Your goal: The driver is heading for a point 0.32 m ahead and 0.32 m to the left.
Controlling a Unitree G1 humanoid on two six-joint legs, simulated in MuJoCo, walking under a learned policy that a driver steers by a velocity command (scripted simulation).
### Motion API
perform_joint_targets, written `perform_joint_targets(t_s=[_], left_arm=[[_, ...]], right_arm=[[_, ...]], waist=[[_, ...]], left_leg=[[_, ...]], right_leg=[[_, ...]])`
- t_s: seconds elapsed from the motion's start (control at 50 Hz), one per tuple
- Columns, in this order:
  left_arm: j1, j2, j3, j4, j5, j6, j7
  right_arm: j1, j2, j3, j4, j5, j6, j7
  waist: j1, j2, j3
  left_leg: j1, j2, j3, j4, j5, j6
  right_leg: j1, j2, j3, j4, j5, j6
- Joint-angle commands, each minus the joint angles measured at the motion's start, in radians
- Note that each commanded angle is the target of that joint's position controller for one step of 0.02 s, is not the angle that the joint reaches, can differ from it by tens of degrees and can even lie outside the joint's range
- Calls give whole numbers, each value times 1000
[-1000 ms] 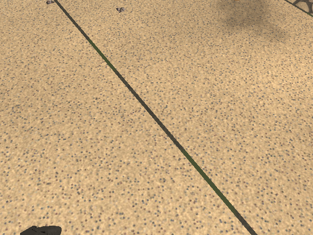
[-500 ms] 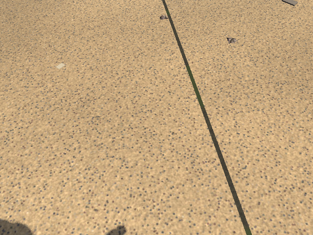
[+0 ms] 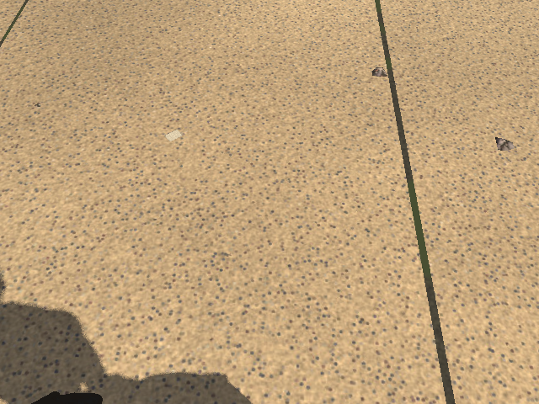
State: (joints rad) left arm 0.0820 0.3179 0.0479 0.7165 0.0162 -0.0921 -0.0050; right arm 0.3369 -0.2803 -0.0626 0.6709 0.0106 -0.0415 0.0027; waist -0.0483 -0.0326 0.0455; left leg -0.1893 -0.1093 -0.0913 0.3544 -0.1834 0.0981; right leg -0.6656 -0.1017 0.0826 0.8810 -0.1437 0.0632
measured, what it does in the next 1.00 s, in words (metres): walks ahead, turning left: right foot, then left foot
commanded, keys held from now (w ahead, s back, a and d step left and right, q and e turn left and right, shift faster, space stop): w+q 0.50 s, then q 0.36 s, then no key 0.14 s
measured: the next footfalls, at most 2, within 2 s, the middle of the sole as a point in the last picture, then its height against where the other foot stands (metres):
right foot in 0.22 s outside the picture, level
left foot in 0.70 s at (182, 391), level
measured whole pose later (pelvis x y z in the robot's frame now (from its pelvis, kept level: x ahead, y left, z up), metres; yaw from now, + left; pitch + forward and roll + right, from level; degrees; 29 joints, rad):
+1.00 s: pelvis +0.43 +0.06 -0.01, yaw +34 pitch +3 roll -1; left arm 0.08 0.32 0.04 0.73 0.01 0.00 0.03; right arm 0.18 -0.30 -0.06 0.62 -0.01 0.01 -0.01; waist -0.02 -0.02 0.07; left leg -0.39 -0.11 -0.09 0.46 -0.10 0.08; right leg -0.59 -0.05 0.08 0.95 -0.34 0.08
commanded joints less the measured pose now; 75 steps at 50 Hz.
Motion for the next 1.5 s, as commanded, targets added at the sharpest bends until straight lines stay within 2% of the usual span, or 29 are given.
perform_joint_targets(t_s=[0.02, 0.12, 0.2, 0.22, 0.24, 0.26, 0.28, 0.32, 0.42, 0.58, 0.64, 0.68, 0.7, 0.72, 0.74, 0.76, 0.8, 0.88, 0.98, 1.12, 1.16, 1.18, 1.22, 1.26, 1.36, 1.42, 1.46, 1.48, 1.5], left_arm=[[-75, 40, 4, -69, -3, -8, -5], [-151, 79, 16, -100, -21, -24, -23], [36, 132, 52, -60, -15, -41, -16], [182, 182, 66, -48, 2, -44, -8], [277, 256, 86, -13, 10, -30, -10], [265, 168, 68, -22, -19, -25, -17], [223, 107, 52, -33, -21, -18, -11], [144, 70, 37, -29, -6, -6, -6], [140, 78, 42, 13, -14, -22, 0], [153, 147, 57, 56, -23, 11, 17], [151, 186, 69, 60, -50, 28, 25], [123, 190, 73, 47, -67, 39, 31], [147, 155, 61, 43, -53, 37, 29], [239, 16, 20, 15, 29, 35, 16], [306, 68, 8, -1, 7, 26, 3], [185, 154, 31, -3, -26, 25, -1], [111, 131, 26, -16, -19, 37, 20], [156, 112, 25, -2, -5, 71, 32], [106, 72, 11, -8, -8, 94, 38], [80, 46, 8, -25, -9, 79, 19], [117, 95, 11, -28, 23, 70, 13], [86, 131, 18, -12, 29, 72, 13], [97, 122, 23, -13, 7, 73, 14], [144, 161, 36, 0, -8, 69, 26], [192, 137, 39, 21, -37, 63, 28], [182, 142, 45, 21, -43, 68, 19], [175, 82, 26, 18, -30, 57, 11], [133, 12, 6, -15, -12, 43, 6], [71, 27, 6, -79, -19, 18, 12]], right_arm=[[-26, -180, -51, -60, 7, -13, -19], [39, -174, -52, -17, 18, -3, -23], [13, -133, -41, -20, 10, 9, -24], [18, -75, -18, -37, -3, 7, -20], [160, -19, 0, -62, 25, -1, -20], [158, -121, -15, -39, 34, -3, -24], [45, -179, -32, -46, 28, 2, -23], [-58, -165, -36, -71, 7, 6, -22], [-84, -77, -21, -97, 15, 27, -7], [-264, -48, -8, -142, 3, 8, 37], [-242, -93, -31, -155, 0, 17, 54], [-65, -157, -69, -112, -6, 22, 50], [49, -208, -93, -85, -6, 28, 31], [31, -301, -98, -95, -4, 36, 4], [-13, -316, -88, -163, -24, 22, 14], [-40, -240, -74, -173, -20, 18, 24], [-125, -184, -56, -157, 6, 16, 18], [-194, -176, -51, -157, -23, 26, -1], [-196, -168, -44, -128, -17, 43, -25], [-197, -110, -11, -84, -20, 60, -12], [-112, -43, 13, -50, -31, 54, -13], [-51, -33, 10, -48, -26, 48, -10], [-191, -120, -12, -72, -22, 38, -11], [-230, -129, -21, -77, -13, 31, -8], [-240, -38, 2, -53, 5, -15, 16], [-163, -47, -6, -5, 8, -15, 26], [-49, -77, -18, 29, 16, -5, 16], [40, -147, -35, 41, 12, -3, 5], [121, -256, -65, 54, 9, -3, 14]], waist=[[5, 98, -40], [-18, 122, -34], [85, 157, -111], [144, 65, -252], [89, -273, -384], [107, -210, -333], [135, -114, -201], [107, -40, -68], [70, -64, -21], [112, -39, 6], [75, -70, -36], [-30, -52, -123], [-86, 17, -183], [26, 326, -260], [30, 319, -503], [-33, 135, -461], [20, 36, -242], [91, 98, -196], [65, 122, -216], [61, 160, -141], [47, 37, -158], [-27, -150, -136], [58, -188, -52], [92, -201, 16], [102, -142, -5], [60, -129, -52], [8, -85, -101], [-21, 88, -122], [-62, 308, -98]], left_leg=[[-75, 189, -160, -113, 178, 138], [10, 230, -274, -24, 73, 107], [27, 188, -305, 185, 177, 50], [-85, 128, -230, 451, 67, 12], [-446, -11, -94, 784, -387, -64], [-578, 68, -113, 928, -396, -79], [-612, 104, -95, 964, -300, -87], [-565, 165, -55, 904, -181, -94], [-520, 222, -14, 754, -103, -101], [-401, 177, 111, 336, 212, -95], [-310, 128, 144, 264, 128, -52], [-87, 63, 169, 170, 150, 3], [122, 75, 111, 110, 315, 44], [397, 325, -209, 228, 833, 144], [533, 518, -633, 123, 652, 364], [461, 449, -531, 58, 504, 309], [207, 348, -357, 24, 379, 209], [-65, 286, -247, -12, 476, 188], [-121, 250, -203, -12, 287, 155], [-144, 235, -256, 47, 29, 100], [-197, 131, -173, 164, -150, -11], [-231, 30, -28, 216, -266, -62], [-226, 36, 52, 334, -218, -97], [-325, 66, 58, 452, -258, -100], [-261, 85, 104, 273, -226, -73], [-22, 49, 170, 86, -28, -60], [176, 95, 97, 71, -60, -27], [292, 253, -169, -8, -174, 46], [364, 414, -530, -123, -320, 200]], right_leg=[[107, 58, -33, -207, 195, 16], [171, 94, 5, -369, 205, -14], [442, 86, -13, -440, 88, -94], [701, -71, 132, -415, 45, -157], [1030, -297, 599, -506, -183, -325], [1010, -321, 723, -568, -414, -320], [891, -277, 563, -586, -405, -274], [673, -197, 328, -617, -160, -239], [557, -162, 85, -716, 61, -255], [595, -122, -208, -664, 450, -199], [668, -142, -235, -541, 643, -169], [643, -116, -264, -288, 726, -131], [509, -63, -277, -54, 536, -80], [185, 57, -265, 295, -456, -21], [20, 159, -50, 559, -613, 2], [-20, 104, 24, 558, -484, -14], [-26, 43, 8, 419, -336, -16], [151, 50, -12, 243, -277, 5], [216, 54, -21, 58, -158, 28], [394, 74, -54, -323, -91, -25], [537, -66, 81, -501, 63, -90], [488, -147, 188, -529, -86, -185], [388, -161, 301, -666, -560, -228], [417, -206, 362, -710, -551, -251], [507, -123, 199, -673, -286, -233], [432, -97, 91, -612, -224, -216], [320, -69, 24, -486, -234, -159], [165, 25, -97, -218, -206, -88], [-82, 118, -128, 21, -344, -49]])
